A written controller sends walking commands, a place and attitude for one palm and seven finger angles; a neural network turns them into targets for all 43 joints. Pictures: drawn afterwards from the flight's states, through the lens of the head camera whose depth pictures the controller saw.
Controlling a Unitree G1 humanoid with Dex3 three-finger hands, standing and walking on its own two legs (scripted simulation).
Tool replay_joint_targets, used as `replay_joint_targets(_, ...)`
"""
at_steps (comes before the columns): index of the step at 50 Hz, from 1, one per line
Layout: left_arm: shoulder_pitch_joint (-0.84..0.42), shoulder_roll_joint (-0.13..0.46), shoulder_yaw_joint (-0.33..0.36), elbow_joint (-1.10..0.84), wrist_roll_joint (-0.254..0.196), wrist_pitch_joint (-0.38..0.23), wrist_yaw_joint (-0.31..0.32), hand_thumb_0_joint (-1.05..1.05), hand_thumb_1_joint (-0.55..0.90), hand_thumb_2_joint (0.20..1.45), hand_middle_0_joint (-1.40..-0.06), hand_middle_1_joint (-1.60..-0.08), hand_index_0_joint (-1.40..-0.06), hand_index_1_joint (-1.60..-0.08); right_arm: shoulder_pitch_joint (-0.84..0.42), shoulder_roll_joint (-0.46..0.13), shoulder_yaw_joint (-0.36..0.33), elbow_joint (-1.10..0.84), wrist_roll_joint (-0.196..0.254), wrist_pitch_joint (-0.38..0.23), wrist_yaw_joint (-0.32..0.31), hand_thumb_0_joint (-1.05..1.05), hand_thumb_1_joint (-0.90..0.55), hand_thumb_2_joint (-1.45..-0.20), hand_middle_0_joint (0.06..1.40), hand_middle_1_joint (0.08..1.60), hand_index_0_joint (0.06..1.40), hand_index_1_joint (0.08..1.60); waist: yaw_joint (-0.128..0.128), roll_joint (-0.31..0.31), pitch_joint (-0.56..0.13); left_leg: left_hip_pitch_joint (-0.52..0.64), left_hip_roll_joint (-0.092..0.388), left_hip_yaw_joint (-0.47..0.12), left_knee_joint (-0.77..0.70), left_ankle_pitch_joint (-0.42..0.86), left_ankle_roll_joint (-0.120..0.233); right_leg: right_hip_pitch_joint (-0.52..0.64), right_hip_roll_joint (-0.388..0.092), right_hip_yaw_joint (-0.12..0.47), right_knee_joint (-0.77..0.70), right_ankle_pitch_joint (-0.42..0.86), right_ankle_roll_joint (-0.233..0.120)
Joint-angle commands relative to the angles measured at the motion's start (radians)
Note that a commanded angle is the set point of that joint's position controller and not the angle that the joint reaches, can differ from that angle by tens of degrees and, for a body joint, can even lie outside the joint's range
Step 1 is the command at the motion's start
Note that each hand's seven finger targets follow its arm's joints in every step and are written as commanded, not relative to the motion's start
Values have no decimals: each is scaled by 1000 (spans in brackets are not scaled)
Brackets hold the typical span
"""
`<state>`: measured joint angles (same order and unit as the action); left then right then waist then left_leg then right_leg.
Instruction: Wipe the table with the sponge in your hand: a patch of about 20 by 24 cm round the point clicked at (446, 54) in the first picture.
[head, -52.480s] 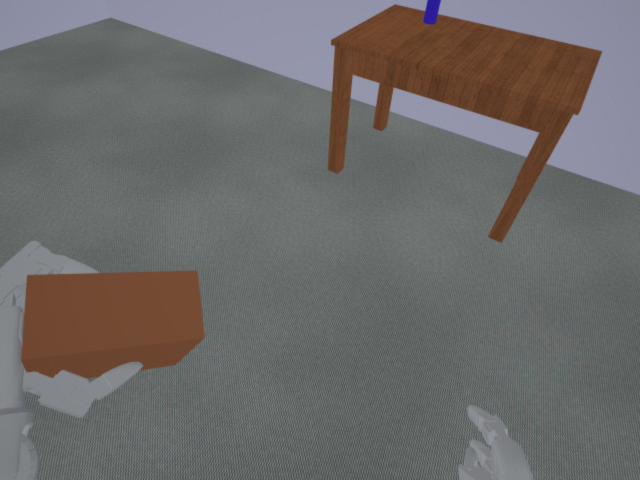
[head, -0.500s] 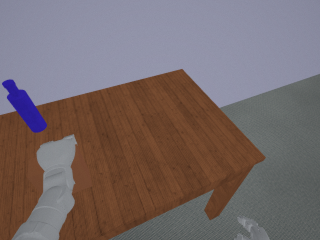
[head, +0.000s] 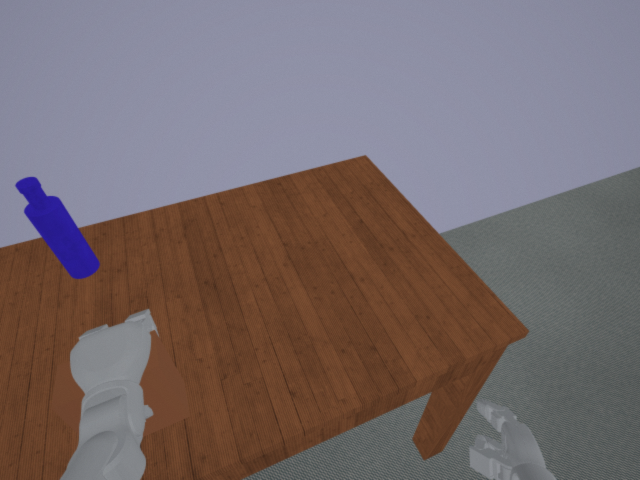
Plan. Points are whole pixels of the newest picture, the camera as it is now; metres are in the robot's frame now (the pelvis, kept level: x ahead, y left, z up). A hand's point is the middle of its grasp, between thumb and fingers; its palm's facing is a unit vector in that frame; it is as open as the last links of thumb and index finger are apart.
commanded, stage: wipe back along the first lane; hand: left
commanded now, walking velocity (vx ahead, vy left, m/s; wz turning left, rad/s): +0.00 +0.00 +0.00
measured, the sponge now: (133, 401) +0.22 +0.30 -0.06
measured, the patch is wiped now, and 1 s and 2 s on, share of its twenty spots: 1.00 1.00 1.00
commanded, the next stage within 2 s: lift the sponge slowly off the table in 0.34 s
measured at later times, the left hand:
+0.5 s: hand (133, 410) +0.19 +0.27 -0.01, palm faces -0.04 -0.10 -0.99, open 10.8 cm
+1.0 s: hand (137, 412) +0.19 +0.26 +0.00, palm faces -0.05 -0.15 -0.99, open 10.7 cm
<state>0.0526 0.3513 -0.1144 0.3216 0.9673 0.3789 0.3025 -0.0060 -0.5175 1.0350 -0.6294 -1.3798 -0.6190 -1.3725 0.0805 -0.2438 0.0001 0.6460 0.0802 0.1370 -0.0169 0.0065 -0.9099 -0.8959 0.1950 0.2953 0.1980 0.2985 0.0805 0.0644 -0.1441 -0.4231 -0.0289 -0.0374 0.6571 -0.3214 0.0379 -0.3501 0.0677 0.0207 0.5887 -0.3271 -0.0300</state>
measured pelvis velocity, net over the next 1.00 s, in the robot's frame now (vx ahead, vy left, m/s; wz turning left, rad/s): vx -0.01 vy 0.00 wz -0.01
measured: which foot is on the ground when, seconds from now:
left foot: down 0.00-1.00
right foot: down 0.00-1.00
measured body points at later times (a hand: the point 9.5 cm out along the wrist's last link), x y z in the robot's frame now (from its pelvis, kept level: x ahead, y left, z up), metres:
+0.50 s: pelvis -0.01 +0.00 +0.00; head -0.03 -0.03 +0.45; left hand +0.19 +0.27 +0.05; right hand +0.22 -0.22 -0.08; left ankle +0.01 +0.09 -0.73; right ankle -0.02 -0.11 -0.73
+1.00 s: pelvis -0.01 +0.00 +0.01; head -0.04 -0.03 +0.46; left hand +0.19 +0.26 +0.06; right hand +0.22 -0.21 -0.07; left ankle +0.01 +0.09 -0.73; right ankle -0.02 -0.11 -0.73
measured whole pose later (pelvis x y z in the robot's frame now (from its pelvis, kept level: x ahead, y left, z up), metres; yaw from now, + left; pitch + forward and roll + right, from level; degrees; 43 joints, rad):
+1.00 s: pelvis -0.01 +0.00 +0.01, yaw +0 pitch -1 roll -1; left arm 0.21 0.32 -0.17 0.14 0.95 0.37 0.25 -0.01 -0.54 1.03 -0.67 -1.33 -0.67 -1.32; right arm 0.04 -0.23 0.00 0.69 0.06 0.09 -0.03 0.01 -0.91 -0.90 0.20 0.30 0.20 0.30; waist 0.12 0.08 -0.08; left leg -0.29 -0.03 -0.03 0.58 -0.28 0.03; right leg -0.23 0.07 0.03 0.52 -0.29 -0.04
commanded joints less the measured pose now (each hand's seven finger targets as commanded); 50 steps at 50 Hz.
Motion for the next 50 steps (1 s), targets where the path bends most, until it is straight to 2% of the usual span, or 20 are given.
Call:
replay_joint_targets(1, 13, 69, 19, -71, -22, 6, -35, 0, 100, 1300, -1200, -1600, -1200, -1600, -180, -115, -40, -155, -7, -56, -1, 0, -900, -900, 200, 300, 200, 300, 6, -100, -73, 104, -4, -47, -88, 235, 8, 31, -7, 46, -87, 305, -60)
replay_joint_targets(2, 8, 44, -7, -83, -24, 4, -36, 0, 100, 1300, -1200, -1600, -1200, -1600, -176, -110, -39, -158, -7, -57, -3, 0, -900, -900, 200, 300, 200, 300, -2, -97, -80, 109, -3, -41, -84, 234, 10, 34, -8, 40, -82, 310, -57)
replay_joint_targets(6, 47, 84, 37, -103, -26, -1, -35, 0, 100, 1300, -1200, -1600, -1200, -1600, -188, -116, -40, -153, -10, -61, -6, 0, -900, -900, 200, 300, 200, 300, 10, -112, -87, 109, -8, -41, -88, 233, 8, 55, -11, 63, -91, 334, -58)
replay_joint_targets(7, 53, 50, 4, -112, -28, -3, -34, 0, 100, 1300, -1200, -1600, -1200, -1600, -189, -107, -39, -160, -10, -61, -7, 0, -900, -900, 200, 300, 200, 300, 3, -105, -79, 108, -8, -34, -85, 226, 10, 53, -12, 55, -88, 327, -55)
replay_joint_targets(11, 94, 79, 36, -132, -24, -7, -33, 0, 100, 1300, -1200, -1600, -1200, -1600, -202, -110, -40, -153, -13, -67, -5, 0, -900, -900, 200, 300, 200, 300, 17, -110, -65, 113, -9, -40, -92, 220, 8, 55, -12, 71, -100, 318, -59)
replay_joint_targets(18, 201, 5, -35, -183, -25, -9, -24, 0, 100, 1300, -1200, -1600, -1200, -1600, -222, -95, -39, -167, -13, -78, 6, 0, -900, -900, 200, 300, 200, 300, 23, -103, -51, 122, -4, -38, -94, 213, 9, 44, -12, 52, -97, 289, -57)
replay_joint_targets(21, 139, 50, 7, -176, -19, 0, -14, 0, 100, 1300, -1200, -1600, -1200, -1600, -228, -105, -42, -152, -16, -75, -1, 0, -900, -900, 200, 300, 200, 300, 19, -113, -16, 113, -1, -51, -109, 164, 7, 14, -6, 68, -118, 205, -59)
replay_joint_targets(22, 105, 18, -29, -178, -18, 4, -13, 0, 100, 1300, -1200, -1600, -1200, -1600, -226, -101, -39, -157, -15, -74, -6, 0, -900, -900, 200, 300, 200, 300, 8, -115, -8, 107, -2, -46, -113, 138, 11, 3, -6, 53, -116, 170, -54)
replay_joint_targets(24, 57, 32, -17, -166, -16, 11, -9, 0, 100, 1300, -1200, -1600, -1200, -1600, -232, -101, -38, -152, -14, -76, -15, 0, -900, -900, 200, 300, 200, 300, 8, -128, 6, 107, -3, -45, -120, 109, 12, -5, -7, 55, -131, 122, -52)
replay_joint_targets(26, -14, 103, 43, -178, -4, 14, -5, 0, 100, 1300, -1200, -1600, -1200, -1600, -237, -111, -41, -137, -14, -75, -25, 0, -900, -900, 200, 300, 200, 300, 19, -97, -10, 124, -7, -52, -130, 100, 11, 2, -5, 76, -143, 96, -58)
replay_joint_targets(27, -19, 50, -7, -195, -6, 11, -7, 0, 100, 1300, -1200, -1600, -1200, -1600, -237, -96, -40, -148, -11, -79, -25, 0, -900, -900, 200, 300, 200, 300, 14, -65, -32, 135, -8, -41, -127, 106, 15, 14, -6, 58, -128, 103, -56)
replay_joint_targets(31, 10, 91, 28, -215, -2, 2, -15, 0, 100, 1300, -1200, -1600, -1200, -1600, -241, -100, -41, -138, -17, -86, -24, 0, -900, -900, 200, 300, 200, 300, 30, -53, -62, 164, -9, -54, -132, 147, 13, 42, -2, 73, -135, 139, -64)
replay_joint_targets(34, -36, 56, -11, -234, -7, -6, -20, 0, 100, 1300, -1200, -1600, -1200, -1600, -241, -95, -39, -141, -16, -94, -24, 0, -900, -900, 200, 300, 200, 300, 12, -64, -53, 170, -5, -53, -135, 139, 16, 35, -3, 60, -134, 132, -60)
replay_joint_targets(36, -6, 115, 50, -249, -7, -11, -19, 0, 100, 1300, -1200, -1600, -1200, -1600, -243, -102, -41, -133, -19, -95, -23, 0, -900, -900, 200, 300, 200, 300, 34, -52, -69, 185, -8, -61, -140, 166, 15, 63, -1, 84, -146, 161, -66)
replay_joint_targets(37, -5, 66, 1, -280, -13, -16, -21, 0, 100, 1300, -1200, -1600, -1200, -1600, -245, -90, -37, -147, -18, -97, -21, 0, -900, -900, 200, 300, 200, 300, 24, -49, -71, 184, -5, -55, -143, 167, 17, 69, -4, 61, -132, 164, -62)
replay_joint_targets(39, 3, 59, -9, -305, -12, -21, -21, 0, 100, 1300, -1200, -1600, -1200, -1600, -253, -91, -39, -146, -19, -104, -16, 0, -900, -900, 200, 300, 200, 300, 23, -66, -64, 201, -3, -61, -141, 186, 17, 65, -5, 65, -141, 182, -63)
replay_joint_targets(44, 2, 76, 2, -340, -9, -18, -19, 0, 100, 1300, -1200, -1600, -1200, -1600, -258, -89, -37, -141, -23, -113, -13, 0, -900, -900, 200, 300, 200, 300, 26, -56, -42, 219, 2, -62, -155, 202, 17, 75, -5, 70, -153, 196, -65)
replay_joint_targets(46, -11, 133, 56, -373, -1, -17, -14, 0, 100, 1300, -1200, -1600, -1200, -1600, -266, -97, -40, -132, -27, -110, -13, 0, -900, -900, 200, 300, 200, 300, 41, -42, -66, 238, 0, -68, -163, 217, 14, 99, -4, 91, -163, 206, -69)
replay_joint_targets(47, -5, 88, 11, -385, -5, -14, -14, 0, 100, 1300, -1200, -1600, -1200, -1600, -267, -85, -37, -143, -24, -110, -14, 0, -900, -900, 200, 300, 200, 300, 32, -36, -49, 233, 2, -59, -166, 209, 17, 95, -7, 73, -159, 192, -64)
replay_joint_targets(50, -51, 96, 8, -389, 14, -5, -16, 0, 100, 1300, -1200, -1600, -1200, -1600, -278, -88, -36, -129, -25, -114, -12, 0, -900, -900, 200, 300, 200, 300, 30, -36, -45, 258, 3, -66, -171, 222, 15, 89, -6, 78, -169, 195, -67)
